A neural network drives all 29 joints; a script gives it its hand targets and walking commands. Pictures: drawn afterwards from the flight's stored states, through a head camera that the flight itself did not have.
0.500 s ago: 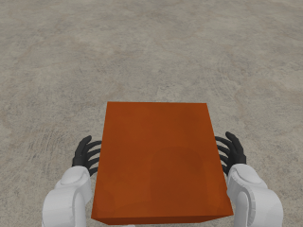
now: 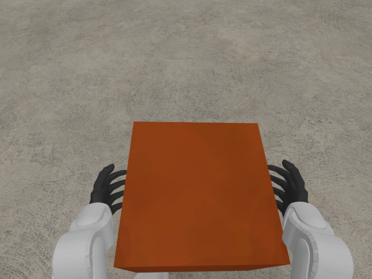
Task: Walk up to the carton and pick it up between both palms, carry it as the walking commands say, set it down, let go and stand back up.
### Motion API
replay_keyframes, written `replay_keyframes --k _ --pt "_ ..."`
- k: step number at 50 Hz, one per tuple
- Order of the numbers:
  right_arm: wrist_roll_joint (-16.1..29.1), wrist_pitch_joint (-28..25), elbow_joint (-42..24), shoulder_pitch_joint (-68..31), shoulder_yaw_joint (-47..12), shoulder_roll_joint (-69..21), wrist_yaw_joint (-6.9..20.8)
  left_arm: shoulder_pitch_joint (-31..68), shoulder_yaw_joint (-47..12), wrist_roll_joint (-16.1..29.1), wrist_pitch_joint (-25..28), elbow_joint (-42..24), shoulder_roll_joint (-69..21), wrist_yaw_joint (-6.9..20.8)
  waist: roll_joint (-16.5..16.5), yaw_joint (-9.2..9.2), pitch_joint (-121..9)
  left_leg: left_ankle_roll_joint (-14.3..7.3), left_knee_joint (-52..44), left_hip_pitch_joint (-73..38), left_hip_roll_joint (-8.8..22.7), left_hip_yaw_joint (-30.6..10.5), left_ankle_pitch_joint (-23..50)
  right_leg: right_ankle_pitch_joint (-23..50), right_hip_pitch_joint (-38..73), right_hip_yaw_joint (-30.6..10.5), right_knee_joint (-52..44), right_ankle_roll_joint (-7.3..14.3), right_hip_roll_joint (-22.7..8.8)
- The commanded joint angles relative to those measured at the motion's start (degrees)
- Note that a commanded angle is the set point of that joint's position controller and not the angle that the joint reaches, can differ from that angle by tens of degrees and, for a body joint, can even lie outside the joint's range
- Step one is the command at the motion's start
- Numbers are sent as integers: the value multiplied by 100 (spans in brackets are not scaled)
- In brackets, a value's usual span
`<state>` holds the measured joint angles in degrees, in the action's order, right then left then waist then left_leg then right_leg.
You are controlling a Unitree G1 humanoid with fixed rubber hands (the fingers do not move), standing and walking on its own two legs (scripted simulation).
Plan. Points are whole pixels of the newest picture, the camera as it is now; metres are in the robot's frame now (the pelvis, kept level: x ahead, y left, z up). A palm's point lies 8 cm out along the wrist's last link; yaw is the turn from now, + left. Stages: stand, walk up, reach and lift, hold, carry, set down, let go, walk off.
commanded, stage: carry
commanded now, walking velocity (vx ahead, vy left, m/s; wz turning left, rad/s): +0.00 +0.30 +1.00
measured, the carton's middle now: (194, 201) +0.28 -0.01 +0.00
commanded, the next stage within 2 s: hold in 1.80 s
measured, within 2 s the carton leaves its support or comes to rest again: neither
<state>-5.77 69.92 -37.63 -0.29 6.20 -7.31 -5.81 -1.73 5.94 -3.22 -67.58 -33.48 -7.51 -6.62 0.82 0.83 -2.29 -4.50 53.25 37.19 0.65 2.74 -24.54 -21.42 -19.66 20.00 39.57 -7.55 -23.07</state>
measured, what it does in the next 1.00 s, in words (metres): steps to the left, turning left: left foot, then right foot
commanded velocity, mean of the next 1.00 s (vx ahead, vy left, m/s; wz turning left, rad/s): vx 0.00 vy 0.05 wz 0.16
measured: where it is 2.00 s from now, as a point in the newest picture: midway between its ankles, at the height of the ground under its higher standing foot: outside the picture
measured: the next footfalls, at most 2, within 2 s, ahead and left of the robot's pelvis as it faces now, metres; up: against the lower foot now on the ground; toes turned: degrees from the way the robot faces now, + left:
left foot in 0.08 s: +0.10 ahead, +0.19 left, +0.00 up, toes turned +5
right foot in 0.50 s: +0.02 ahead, +0.02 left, +0.00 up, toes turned +5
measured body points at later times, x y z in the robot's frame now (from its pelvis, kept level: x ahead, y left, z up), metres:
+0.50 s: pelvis -0.04 +0.10 +0.00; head +0.01 +0.10 +0.44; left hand +0.16 +0.33 +0.07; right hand +0.26 +0.00 +0.07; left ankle +0.06 +0.18 -0.72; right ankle -0.03 +0.01 -0.72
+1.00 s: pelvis -0.10 +0.14 +0.01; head -0.11 +0.15 +0.46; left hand +0.05 +0.40 +0.08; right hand +0.19 +0.08 +0.11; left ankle -0.08 +0.25 -0.72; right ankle -0.08 +0.01 -0.70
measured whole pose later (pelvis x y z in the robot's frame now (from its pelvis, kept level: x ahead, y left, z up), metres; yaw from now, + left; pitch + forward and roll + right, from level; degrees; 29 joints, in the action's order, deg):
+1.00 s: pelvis -0.10 +0.14 +0.01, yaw +23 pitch +5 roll -3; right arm -5.8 72.5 -34.5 -1.1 6.0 -7.3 -5.7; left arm -1.7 6.7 -4.5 -72.2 -33.0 -7.4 -6.7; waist 2.0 0.9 -5.7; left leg -1.3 31.2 26.7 -1.2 -5.0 -9.2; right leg -29.6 -20.8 10.6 39.6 -2.1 -3.2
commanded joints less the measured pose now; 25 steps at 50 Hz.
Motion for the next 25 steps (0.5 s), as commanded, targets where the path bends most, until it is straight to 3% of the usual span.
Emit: replay_keyframes --k 1,2,3,4,5,6,7,8,10,13,14,16,18,19,21,23,24,25 --pt "2402 -16 -652 -2266 -4517 -4716 907 2322 -4100 2117 122 -1131 -4507 1066 -1817 274 -2341 117 -2645 -1720 -323 703 1079 4656 1937 196 1628 165 -423" --pt "2321 32 -397 -2114 -4423 -4690 932 2363 -4083 2039 85 -1043 -4454 1062 -957 261 -2199 -131 -2721 -2500 -243 -255 2119 2016 695 -101 2445 25 -71" --pt "2279 58 -244 -2081 -4391 -4489 941 2222 -4041 1954 37 -947 -4382 1062 739 111 -1941 -558 -2315 -3136 863 -2083 5846 -1843 -973 -169 3353 -209 599" --pt "2275 73 -180 -1992 -4273 -4348 958 2407 -4056 2007 6 -869 -4290 1044 1498 127 -1697 -809 -2009 -3292 1255 -2878 8048 -3164 -1927 -524 4165 -314 1004" --pt "2336 78 -307 -2187 -4289 -4337 1009 2471 -4179 2063 -15 -784 -4484 1038 1565 100 -1765 -1035 -1760 -3319 1366 -3158 8937 -3072 -2180 -1143 4404 -279 1349" --pt "2353 81 -273 -2156 -4309 -4443 1036 2467 -4327 2081 -2 -740 -4665 1048 1347 53 -1774 -905 -1789 -3223 1052 -2728 8021 -2516 -2131 -1256 4013 -190 1430" --pt "2398 22 -313 -2196 -4353 -4676 1068 2559 -4460 2185 54 -814 -4914 1067 1253 70 -1858 -761 -1786 -3347 717 -2321 7577 -2148 -2161 -1216 3684 -136 1466" --pt "2431 -33 -271 -2151 -4289 -4843 1122 2794 -4580 2272 97 -1012 -5052 1059 1359 68 -2064 -705 -1776 -3472 540 -2115 7475 -1833 -2070 -1180 3549 -91 1560" --pt "2464 -176 -383 -2276 -4221 -5080 1182 3144 -4731 2345 201 -1350 -5215 1042 1404 56 -2340 -639 -2149 -3354 450 -2247 6061 -1192 -1722 -1273 3075 -65 1787" --pt "2426 -274 -479 -2183 -4290 -5109 1185 3270 -4813 2384 250 -1639 -5162 1058 1030 91 -2350 -545 -2904 -3005 661 -2812 3964 -835 -1348 -1516 2385 83 1885" --pt "2440 -296 -567 -2274 -4356 -5055 1165 3231 -4750 2364 238 -1591 -5082 1068 935 94 -2340 -559 -3053 -2976 752 -3032 3628 -795 -1234 -1600 2083 129 1920" --pt "2448 -301 -640 -2365 -4420 -4994 1114 3264 -4646 2375 214 -1560 -4948 1089 853 104 -2300 -600 -3267 -2921 866 -3338 3254 -801 -983 -1706 1435 207 2011" --pt "2435 -274 -684 -2374 -4429 -4888 1040 3113 -4495 2344 152 -1359 -4817 1093 878 114 -2426 -555 -3365 -2913 929 -3503 3563 -766 -521 -1653 751 302 2223" --pt "2425 -262 -684 -2319 -4414 -4872 1006 3055 -4449 2353 139 -1326 -4768 1095 879 109 -2560 -448 -3363 -2908 884 -3427 3799 -697 -209 -1600 349 357 2325" --pt "2445 -247 -795 -2332 -4450 -4843 964 2892 -4358 2351 132 -1304 -4709 1102 953 47 -2784 -39 -3451 -2498 596 -2885 3769 -459 873 -1318 -657 488 2422" --pt "2405 -221 -825 -2289 -4479 -4768 925 2773 -4258 2290 132 -1315 -4632 1110 629 -61 -2940 575 -3240 -1514 202 -2046 3049 176 2529 -1245 -1745 663 2009" --pt "2395 -201 -881 -2323 -4500 -4727 908 2736 -4197 2255 123 -1345 -4564 1118 37 -149 -2777 849 -2911 -826 -217 -1394 1992 126 3110 -1593 -1995 1009 1232" --pt "2353 -181 -935 -2300 -4467 -4703 906 2847 -4225 2260 120 -1482 -4467 1125 -1002 -213 -2406 1032 -1923 -183 -664 -717 963 90 3069 -2497 -2147 1527 57"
